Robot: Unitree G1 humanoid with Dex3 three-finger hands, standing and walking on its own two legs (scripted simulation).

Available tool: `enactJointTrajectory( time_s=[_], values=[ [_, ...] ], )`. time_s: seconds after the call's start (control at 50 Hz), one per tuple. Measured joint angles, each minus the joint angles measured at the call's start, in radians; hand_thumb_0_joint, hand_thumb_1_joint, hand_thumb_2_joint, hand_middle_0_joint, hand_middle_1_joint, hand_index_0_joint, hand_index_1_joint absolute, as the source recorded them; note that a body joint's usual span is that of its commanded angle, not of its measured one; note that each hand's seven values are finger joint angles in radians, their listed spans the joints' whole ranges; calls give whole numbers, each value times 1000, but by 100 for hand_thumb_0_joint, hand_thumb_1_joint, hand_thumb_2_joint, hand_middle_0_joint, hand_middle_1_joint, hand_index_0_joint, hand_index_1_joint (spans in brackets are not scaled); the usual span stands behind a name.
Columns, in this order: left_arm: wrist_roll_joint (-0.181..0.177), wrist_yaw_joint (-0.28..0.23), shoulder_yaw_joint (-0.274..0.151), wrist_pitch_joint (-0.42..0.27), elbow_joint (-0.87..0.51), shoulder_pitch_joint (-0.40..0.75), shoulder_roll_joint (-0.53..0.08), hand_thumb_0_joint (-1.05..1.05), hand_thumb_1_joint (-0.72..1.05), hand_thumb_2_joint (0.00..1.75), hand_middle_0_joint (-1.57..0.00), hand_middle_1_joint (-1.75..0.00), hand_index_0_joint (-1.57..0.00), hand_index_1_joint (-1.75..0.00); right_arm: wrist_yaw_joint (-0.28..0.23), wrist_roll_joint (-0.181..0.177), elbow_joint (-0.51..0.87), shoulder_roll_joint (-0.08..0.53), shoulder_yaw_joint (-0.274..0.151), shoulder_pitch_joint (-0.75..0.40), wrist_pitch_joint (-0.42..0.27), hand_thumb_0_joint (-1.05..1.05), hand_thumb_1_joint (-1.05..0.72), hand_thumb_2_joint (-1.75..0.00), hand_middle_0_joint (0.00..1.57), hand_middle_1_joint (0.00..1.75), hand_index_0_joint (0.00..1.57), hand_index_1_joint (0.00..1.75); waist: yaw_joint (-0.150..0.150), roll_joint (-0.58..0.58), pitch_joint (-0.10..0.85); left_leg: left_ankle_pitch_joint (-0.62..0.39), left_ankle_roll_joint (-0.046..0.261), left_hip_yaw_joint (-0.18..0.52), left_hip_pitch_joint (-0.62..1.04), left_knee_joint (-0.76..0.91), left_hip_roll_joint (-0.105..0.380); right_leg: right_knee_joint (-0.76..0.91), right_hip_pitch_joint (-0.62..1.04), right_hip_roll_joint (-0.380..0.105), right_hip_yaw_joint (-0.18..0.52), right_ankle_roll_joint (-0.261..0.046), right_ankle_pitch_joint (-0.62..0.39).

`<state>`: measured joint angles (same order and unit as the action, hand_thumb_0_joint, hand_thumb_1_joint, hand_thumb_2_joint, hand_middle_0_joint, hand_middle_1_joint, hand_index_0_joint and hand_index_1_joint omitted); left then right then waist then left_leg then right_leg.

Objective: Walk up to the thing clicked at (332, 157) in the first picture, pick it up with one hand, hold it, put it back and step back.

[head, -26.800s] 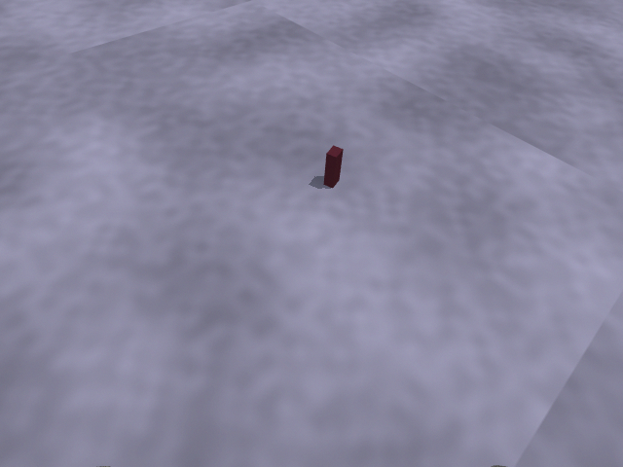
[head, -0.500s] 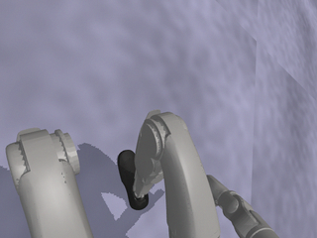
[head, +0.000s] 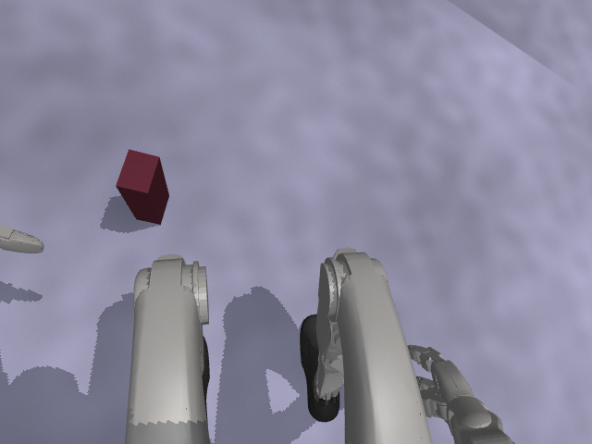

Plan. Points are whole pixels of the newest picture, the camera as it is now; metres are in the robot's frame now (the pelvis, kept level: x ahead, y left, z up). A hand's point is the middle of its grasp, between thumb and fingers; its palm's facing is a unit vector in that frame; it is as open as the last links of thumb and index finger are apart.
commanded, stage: home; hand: left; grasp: from the side
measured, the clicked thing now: (146, 191) +0.47 +0.22 -0.28
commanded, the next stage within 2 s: none
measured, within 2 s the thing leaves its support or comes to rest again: neither
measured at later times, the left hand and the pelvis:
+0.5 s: hand out of the picture +0.29 +0.25 +0.12, palm faces +0.20 -0.90 -0.39, open 17.4 cm; pelvis +0.05 -0.02 +0.23, yaw +6 degrees
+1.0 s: hand out of the picture +0.24 +0.19 +0.29, palm faces +0.22 -0.93 -0.31, open 17.6 cm; pelvis +0.09 -0.01 +0.34, yaw +7 degrees
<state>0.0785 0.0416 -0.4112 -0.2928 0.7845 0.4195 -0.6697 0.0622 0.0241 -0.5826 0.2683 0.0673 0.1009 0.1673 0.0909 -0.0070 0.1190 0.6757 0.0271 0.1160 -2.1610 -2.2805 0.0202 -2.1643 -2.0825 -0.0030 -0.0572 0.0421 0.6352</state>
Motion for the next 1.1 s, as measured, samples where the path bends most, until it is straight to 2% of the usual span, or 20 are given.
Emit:
enactJointTrajectory(
  time_s=[0.1,0.2,0.36,0.5,0.62,0.88,1.0,1.1],
  values=[
    [-13,-20,85,129,-169,-145,119,-1,-53,7,-6,-6,-5,-6,-24,-41,19,-6,-39,-6,2,1,-90,-90,21,30,20,30,-39,23,24,-1,-6,-29,113,131,11,110,89,1,21,8,-5],
    [-23,-56,149,228,-309,-269,208,-1,-54,6,-6,-5,-6,-5,-70,-68,59,-23,-52,-10,-16,1,-90,-90,21,30,20,30,-47,16,31,-8,-25,-43,275,292,15,247,232,-3,25,-6,-8],
    [-46,-129,207,323,-362,-380,271,-1,-53,6,-6,-5,-6,-5,-138,-72,76,-31,-66,4,-84,1,-90,-90,21,30,20,30,-42,9,61,-29,-47,-47,565,556,16,488,512,-9,14,-32,-14],
    [-66,-166,267,399,-400,-472,334,-1,-53,6,-6,-5,-6,-5,-168,-72,76,-23,-74,48,-136,1,-90,-90,20,30,20,30,-39,17,61,-57,-50,-56,823,765,21,695,770,-8,13,-34,-40],
    [-82,-193,321,468,-486,-582,384,-1,-54,6,-6,-5,-6,-5,-193,-75,75,-36,-67,110,-159,1,-90,-90,20,30,20,30,-35,19,55,-94,-48,-63,1040,939,22,872,989,-8,11,-32,-78],
    [-102,-221,427,571,-765,-857,443,-1,-56,4,-5,-5,-5,-5,-246,-67,109,-65,-45,201,-210,1,-90,-90,20,30,20,30,-47,60,56,-164,-36,-83,1410,1220,18,1162,1362,-11,20,-20,-154],
    [-98,-207,438,574,-825,-911,458,-1,-58,3,-5,-5,-5,-5,-251,-56,124,-71,-39,191,-241,1,-90,-90,20,30,20,30,-61,62,41,-180,-35,-85,1478,1265,14,1205,1429,-15,20,-19,-168],
    [-91,-194,433,568,-810,-913,464,-1,-57,4,-5,-5,-5,-5,-248,-45,128,-69,-38,176,-265,1,-90,-90,20,30,20,30,-69,49,15,-192,-38,-81,1495,1281,12,1216,1447,-17,16,-22,-175]
  ],
)
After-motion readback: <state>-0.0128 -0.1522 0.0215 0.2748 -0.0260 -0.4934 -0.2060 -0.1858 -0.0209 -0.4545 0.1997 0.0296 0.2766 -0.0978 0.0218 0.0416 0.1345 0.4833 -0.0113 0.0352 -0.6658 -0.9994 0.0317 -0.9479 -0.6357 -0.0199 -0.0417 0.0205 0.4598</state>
